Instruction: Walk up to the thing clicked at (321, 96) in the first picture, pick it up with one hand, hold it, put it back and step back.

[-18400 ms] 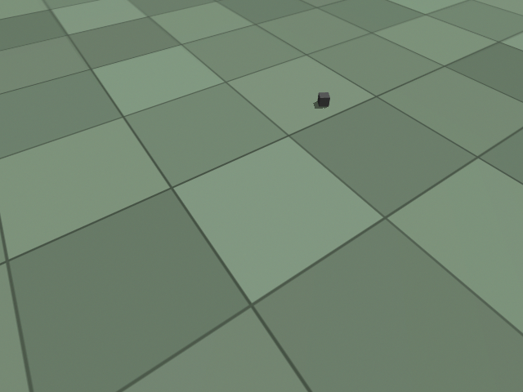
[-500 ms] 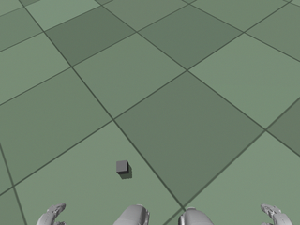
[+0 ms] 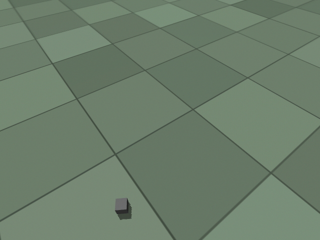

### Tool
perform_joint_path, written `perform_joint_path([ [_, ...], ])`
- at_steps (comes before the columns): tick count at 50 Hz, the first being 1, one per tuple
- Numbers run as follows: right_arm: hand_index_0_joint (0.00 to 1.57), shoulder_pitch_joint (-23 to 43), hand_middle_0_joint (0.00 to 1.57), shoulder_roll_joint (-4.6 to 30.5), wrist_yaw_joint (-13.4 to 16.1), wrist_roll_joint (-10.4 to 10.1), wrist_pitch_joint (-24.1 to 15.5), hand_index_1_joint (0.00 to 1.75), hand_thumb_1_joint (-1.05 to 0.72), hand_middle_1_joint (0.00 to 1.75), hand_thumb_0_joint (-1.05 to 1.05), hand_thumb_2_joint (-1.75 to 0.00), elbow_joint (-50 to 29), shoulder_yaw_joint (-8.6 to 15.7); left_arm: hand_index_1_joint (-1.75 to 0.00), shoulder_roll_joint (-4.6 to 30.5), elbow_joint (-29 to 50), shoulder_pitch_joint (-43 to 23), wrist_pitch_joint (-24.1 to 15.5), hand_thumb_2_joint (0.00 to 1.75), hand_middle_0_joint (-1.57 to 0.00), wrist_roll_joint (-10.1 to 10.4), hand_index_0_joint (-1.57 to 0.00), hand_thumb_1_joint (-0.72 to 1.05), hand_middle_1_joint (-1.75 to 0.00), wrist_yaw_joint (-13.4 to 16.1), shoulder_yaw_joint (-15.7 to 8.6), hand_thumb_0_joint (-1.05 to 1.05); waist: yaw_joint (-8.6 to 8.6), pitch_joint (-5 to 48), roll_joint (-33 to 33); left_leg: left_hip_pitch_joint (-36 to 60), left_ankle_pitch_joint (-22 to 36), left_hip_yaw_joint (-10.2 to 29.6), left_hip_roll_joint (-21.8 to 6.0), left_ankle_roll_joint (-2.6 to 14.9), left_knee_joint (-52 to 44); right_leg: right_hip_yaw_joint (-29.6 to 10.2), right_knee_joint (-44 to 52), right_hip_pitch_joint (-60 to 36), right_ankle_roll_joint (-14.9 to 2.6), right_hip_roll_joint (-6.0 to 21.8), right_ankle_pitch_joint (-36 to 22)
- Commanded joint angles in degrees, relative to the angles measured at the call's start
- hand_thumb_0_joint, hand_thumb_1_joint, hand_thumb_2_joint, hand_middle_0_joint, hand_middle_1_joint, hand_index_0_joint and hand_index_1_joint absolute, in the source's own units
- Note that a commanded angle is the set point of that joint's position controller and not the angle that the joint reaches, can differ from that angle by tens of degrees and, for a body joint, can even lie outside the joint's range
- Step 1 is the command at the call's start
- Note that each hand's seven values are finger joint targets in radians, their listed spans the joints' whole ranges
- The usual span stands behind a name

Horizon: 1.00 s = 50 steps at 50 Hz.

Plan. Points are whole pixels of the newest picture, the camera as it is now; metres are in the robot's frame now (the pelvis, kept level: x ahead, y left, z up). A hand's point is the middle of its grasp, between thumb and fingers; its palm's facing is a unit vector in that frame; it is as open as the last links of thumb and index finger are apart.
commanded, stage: stand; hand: left
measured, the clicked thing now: (122, 206) +0.48 +0.26 -0.74
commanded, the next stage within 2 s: walk up in 0.70 s
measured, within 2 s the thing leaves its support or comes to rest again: neither
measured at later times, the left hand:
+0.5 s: hand out of the picture +0.09 +0.24 -0.14, palm faces -0.01 -0.93 -0.36, open 7.4 cm
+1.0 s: hand out of the picture +0.10 +0.29 -0.17, palm faces -0.01 -0.93 -0.38, open 7.4 cm
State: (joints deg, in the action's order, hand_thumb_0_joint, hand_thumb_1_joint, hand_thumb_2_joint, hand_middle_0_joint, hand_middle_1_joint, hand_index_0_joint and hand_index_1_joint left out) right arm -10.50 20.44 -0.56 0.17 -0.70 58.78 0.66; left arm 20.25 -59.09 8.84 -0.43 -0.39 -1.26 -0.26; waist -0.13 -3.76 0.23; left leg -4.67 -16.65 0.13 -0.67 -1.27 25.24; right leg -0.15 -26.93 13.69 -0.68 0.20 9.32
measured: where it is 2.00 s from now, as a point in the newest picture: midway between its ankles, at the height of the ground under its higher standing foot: outside the picture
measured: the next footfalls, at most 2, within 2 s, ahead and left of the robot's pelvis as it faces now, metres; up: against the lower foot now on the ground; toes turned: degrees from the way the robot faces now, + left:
right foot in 1.40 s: -0.15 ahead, -0.09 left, +0.00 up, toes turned -1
left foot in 1.72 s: -0.26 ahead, +0.13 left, +0.00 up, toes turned -4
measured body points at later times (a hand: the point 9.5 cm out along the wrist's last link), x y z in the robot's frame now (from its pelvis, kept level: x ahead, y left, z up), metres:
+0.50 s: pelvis +0.01 -0.02 +0.01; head +0.02 -0.03 +0.46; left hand +0.09 +0.29 -0.12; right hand +0.07 -0.32 -0.14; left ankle -0.03 +0.14 -0.74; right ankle +0.06 -0.11 -0.74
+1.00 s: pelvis -0.06 +0.03 -0.02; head +0.01 +0.05 +0.42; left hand +0.10 +0.34 -0.15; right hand +0.02 -0.30 -0.14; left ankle -0.08 +0.14 -0.74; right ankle +0.06 -0.11 -0.74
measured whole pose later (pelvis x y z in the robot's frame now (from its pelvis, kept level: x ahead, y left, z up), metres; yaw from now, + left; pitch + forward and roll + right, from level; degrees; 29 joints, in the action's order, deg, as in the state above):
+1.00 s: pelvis -0.06 +0.03 -0.02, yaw +1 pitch -1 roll +1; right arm -6.5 23.1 0.2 1.3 1.8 58.0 2.9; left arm 22.9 -54.3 -2.8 3.4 -1.2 0.7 -2.8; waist -1.0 -10.1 3.1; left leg -14.8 -21.8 -0.5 1.5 1.0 37.4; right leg -0.9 -36.1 27.3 0.5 3.4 8.2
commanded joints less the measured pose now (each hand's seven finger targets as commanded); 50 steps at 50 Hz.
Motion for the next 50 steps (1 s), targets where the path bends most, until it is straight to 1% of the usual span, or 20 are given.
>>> perform_joint_path([
  [1,0.2,1.53,0.2,11.47,0.75,0.09,-1.3,0.3,-0.9,0.3,0.0,-0.9,-1.26,2.41,-0.3,13.43,2.01,-3.95,-2.26,0.9,-0.2,0.31,-0.2,0.9,-0.3,1.06,-2.26,0.0,-0.25,1.21,1.52,-4.68,2.07,5.28,-5.03,2.57,-7.74,-8.99,7.8,-3.37,-1.93,6.49,-0.07],
  [5,0.2,2.61,0.2,11.34,0.39,0.2,-0.82,0.3,-0.9,0.3,0.0,-0.9,-0.25,2.47,-0.3,13.5,1.18,-6.28,-2.41,0.9,-0.2,0.21,-0.2,0.9,-0.3,1.29,-2.23,0.0,-0.82,0.99,3.12,-3.14,1.15,4.65,-4.64,2.54,-7.45,-10.07,11.59,-0.85,-1.35,6.87,8.1],
  [14,0.2,5.49,0.2,11.1,0.6,0.26,-1.36,0.3,-0.9,0.3,0.0,-0.9,1.37,1.95,-0.3,12.13,-1.53,-6.75,-2.6,0.9,-0.2,0.25,-0.2,0.9,-0.3,1.26,-2.24,0.0,0.15,6.4,1.02,-1.95,8.12,4.66,-5.88,1.77,-8.89,-7.46,8.74,-7.96,-0.93,6.84,-8.22],
  [17,0.2,5.15,0.2,11.01,0.65,0.33,-1.09,0.3,-0.9,0.3,0.0,-0.9,2.12,1.88,-0.3,12.8,-1.76,-7.84,-2.29,0.9,-0.2,0.27,-0.2,0.9,-0.3,1.3,-2.48,0.0,0.02,5.38,1.77,-2.08,5.49,4.18,-5.4,1.51,-8.92,-8.31,10.63,-6.22,-0.92,7.11,-1.44],
  [26,0.2,3.87,0.2,10.95,0.66,0.52,-0.88,0.3,-0.9,0.3,0.0,-0.9,3.42,1.68,-0.3,13.13,-2.81,-8.68,-1.98,0.9,-0.2,0.29,-0.2,0.9,-0.3,1.31,-2.74,0.0,0.02,5.39,1.23,-3.97,5.12,4.34,-5.83,1.55,-9.17,-8.35,11.27,-7.58,-0.92,7.33,1.1],
  [32,0.2,4.6,0.2,11.89,0.9,0.55,-1.05,0.3,-0.9,0.3,0.0,-0.9,3.39,1.77,-0.3,12.19,-3.24,-8.02,-1.9,0.9,-0.2,0.36,-0.2,0.9,-0.3,1.26,-2.55,0.0,0.34,7.32,-0.73,-3.49,8.58,4.46,-6.28,1.52,-9.23,-6.62,8.89,-9.94,-0.84,6.86,-7.33],
  [34,0.2,3.75,0.2,10.89,0.97,0.52,-0.88,0.3,-0.9,0.3,0.0,-0.9,3.75,1.29,-0.3,12.4,-3.35,-8.45,-1.83,0.9,-0.2,0.27,-0.2,0.9,-0.3,1.27,-2.51,0.0,0.17,4.98,0.96,-4.48,6.42,4.78,-6.42,1.62,-9.95,-6.91,9.7,-8.0,-0.88,6.75,-3.95],
  [35,0.2,6.0,0.2,15.06,1.27,0.53,0.15,0.3,-0.9,0.3,0.0,-0.9,4.1,2.36,-0.3,15.34,-2.08,-9.47,-0.88,0.9,-0.2,0.88,-0.2,0.9,-0.3,1.81,-4.93,0.0,0.76,-1.82,0.55,-8.57,16.27,4.31,-5.18,2.59,-3.62,-7.48,5.37,-4.1,-1.16,7.44,-21.13],
  [36,0.2,4.36,0.2,13.32,1.52,-0.12,0.51,0.3,-0.9,0.3,0.0,-0.9,3.51,2.12,-0.3,15.53,-1.45,-7.93,-0.46,0.9,-0.2,1.33,-0.2,0.9,-0.3,2.07,-5.21,0.0,0.67,1.1,1.55,-7.55,18.8,2.92,-4.24,2.45,0.5,-7.88,4.12,-5.08,-2.77,8.63,-26.81],
  [38,0.2,1.87,0.2,12.19,1.62,-0.76,1.11,0.3,-0.9,0.3,0.0,-0.9,2.67,2.22,-0.3,16.52,0.0,-6.72,0.05,0.9,-0.2,1.32,-0.2,0.9,-0.3,2.29,-5.83,0.0,0.35,8.17,5.55,-5.77,13.07,0.24,-0.45,2.3,10.17,-11.77,5.12,-6.42,-7.33,13.22,-31.26],
  [39,0.2,0.54,0.2,11.86,1.7,-0.65,1.65,0.3,-0.9,0.3,0.0,-0.9,2.11,2.57,-0.3,17.04,1.52,-8.4,0.4,0.9,-0.2,0.94,-0.2,0.9,-0.3,2.39,-6.08,0.0,-0.19,10.29,8.18,-6.92,2.89,-0.58,1.53,2.36,15.32,-14.3,6.07,-6.25,-10.19,16.39,-29.95],
  [40,0.2,0.33,0.2,11.73,1.64,-0.28,2.33,0.3,-0.9,0.3,0.0,-0.9,1.77,3.03,-0.3,16.41,2.94,-10.22,0.67,0.9,-0.2,0.39,-0.2,0.9,-0.3,2.46,-5.88,0.0,-0.29,9.95,9.63,-8.04,-12.6,0.54,2.82,2.88,22.64,-15.9,7.19,-2.99,-12.18,18.54,-26.36],
  [41,0.2,-0.69,0.2,11.89,1.53,0.04,2.93,0.3,-0.9,0.3,0.0,-0.9,1.1,3.43,-0.3,16.49,4.46,-11.25,0.88,0.9,-0.2,-0.43,-0.2,0.9,-0.3,2.57,-5.86,0.0,-0.51,9.05,9.75,-7.77,-16.17,2.09,2.13,3.32,27.92,-16.28,7.11,1.52,-13.4,19.66,-22.78],
  [42,0.2,-1.21,0.2,12.04,1.33,-0.15,3.29,0.3,-0.9,0.3,0.0,-0.9,0.24,3.64,-0.3,16.65,5.71,-12.29,1.03,0.9,-0.2,-0.93,-0.2,0.9,-0.3,2.78,-5.9,0.0,-0.96,8.89,10.32,-8.5,-16.2,3.77,1.18,3.66,29.57,-15.37,5.44,2.72,-13.69,19.73,-23.52],
  [44,0.2,-3.25,0.2,12.05,1.32,-0.26,3.33,0.3,-0.9,0.3,0.0,-0.9,-0.22,3.95,-0.3,15.62,7.11,-13.43,1.41,0.9,-0.2,-1.46,-0.2,0.9,-0.3,3.12,-5.59,0.0,-1.63,9.76,10.27,-10.03,-13.2,3.17,0.02,3.43,26.99,-12.47,2.14,2.37,-12.26,17.14,-23.6],
  [45,0.2,-3.55,0.2,12.41,1.38,-0.02,3.15,0.3,-0.9,0.3,0.0,-0.9,-0.66,4.12,-0.3,15.46,7.75,-12.8,1.64,0.9,-0.2,-1.63,-0.2,0.9,-0.3,3.24,-5.4,0.0,-1.19,10.56,9.56,-10.04,-11.55,2.34,0.05,3.14,22.33,-12.45,0.12,0.67,-11.39,16.19,-23.67],
  [46,0.2,-4.82,0.2,12.25,1.41,0.61,2.97,0.3,-0.9,0.3,0.0,-0.9,-0.64,4.22,-0.3,15.71,8.5,-13.26,1.96,0.9,-0.2,-1.39,-0.2,0.9,-0.3,3.27,-5.44,0.0,-1.98,10.66,8.9,-9.37,-7.62,1.54,-0.27,2.95,15.0,-11.84,-1.97,0.23,-9.5,15.15,-21.86],
  [48,0.2,-5.62,0.2,11.77,1.49,1.88,2.39,0.3,-0.9,0.3,0.0,-0.9,-0.23,4.65,-0.3,14.52,9.22,-12.67,3.14,0.9,-0.2,-0.36,-0.2,0.9,-0.3,2.8,-5.14,0.0,-2.63,8.08,4.48,-6.41,3.44,-0.64,0.61,2.54,-0.31,-9.56,-7.23,3.37,-6.02,10.58,-10.84],
  [49,0.2,-3.58,0.2,15.83,1.58,3.32,2.2,0.3,-0.9,0.3,0.0,-0.9,-1.53,5.7,-0.3,11.6,10.0,-10.25,3.53,0.9,-0.2,0.14,-0.2,0.9,-0.3,2.71,-4.64,0.0,-1.34,6.33,-6.23,-5.54,10.55,12.24,-8.56,4.46,-6.99,-6.76,-15.11,9.79,-2.96,3.81,0.41],
  [50,0.2,2.25,0.2,21.21,1.38,3.54,2.14,0.3,-0.9,0.3,0.0,-0.9,-3.92,6.8,-0.3,10.51,9.84,-8.91,3.8,0.9,-0.2,0.23,-0.2,0.9,-0.3,3.08,-4.7,0.0,0.44,4.72,-14.16,-7.36,20.23,23.37,-18.25,10.19,-8.8,-3.99,-25.46,16.09,-0.3,-6.21,23.46],
])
